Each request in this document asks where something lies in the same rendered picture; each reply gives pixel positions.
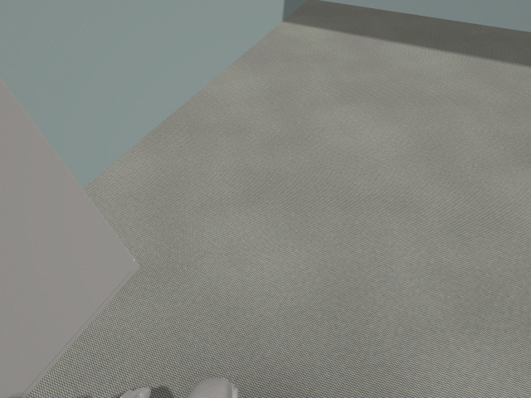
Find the fridge door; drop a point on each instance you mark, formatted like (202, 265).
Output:
(59, 261)

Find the left robot thigh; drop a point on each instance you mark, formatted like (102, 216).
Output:
(214, 388)

